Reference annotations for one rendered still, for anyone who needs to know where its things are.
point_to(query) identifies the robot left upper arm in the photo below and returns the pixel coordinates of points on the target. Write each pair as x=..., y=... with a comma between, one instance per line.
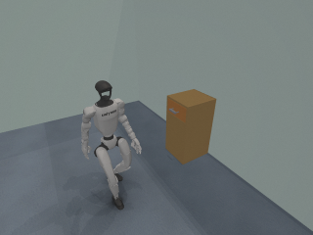
x=121, y=110

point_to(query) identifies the robot right forearm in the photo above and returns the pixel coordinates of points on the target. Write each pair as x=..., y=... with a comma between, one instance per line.
x=84, y=136

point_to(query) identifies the left robot hand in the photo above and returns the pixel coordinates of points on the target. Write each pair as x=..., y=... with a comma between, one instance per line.
x=136, y=145

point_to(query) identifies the handle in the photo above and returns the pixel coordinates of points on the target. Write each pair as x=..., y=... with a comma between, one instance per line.
x=171, y=110

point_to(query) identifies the robot left shin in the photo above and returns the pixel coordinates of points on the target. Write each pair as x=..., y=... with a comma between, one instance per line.
x=119, y=169

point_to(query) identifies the drawer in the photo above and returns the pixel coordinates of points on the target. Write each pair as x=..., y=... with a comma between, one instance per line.
x=177, y=108

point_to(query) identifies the cabinet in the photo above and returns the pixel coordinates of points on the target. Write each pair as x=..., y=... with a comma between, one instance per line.
x=189, y=140

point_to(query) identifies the robot left forearm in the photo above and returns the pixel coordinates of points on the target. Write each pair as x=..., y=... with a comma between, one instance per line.
x=128, y=129

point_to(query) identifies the right robot hand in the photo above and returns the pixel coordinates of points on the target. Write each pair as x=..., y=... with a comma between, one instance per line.
x=85, y=150

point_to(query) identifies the right robot thigh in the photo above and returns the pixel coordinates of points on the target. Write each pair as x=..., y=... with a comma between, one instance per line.
x=105, y=162

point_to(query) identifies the robot right upper arm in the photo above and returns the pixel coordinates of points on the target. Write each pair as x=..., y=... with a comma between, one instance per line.
x=88, y=113

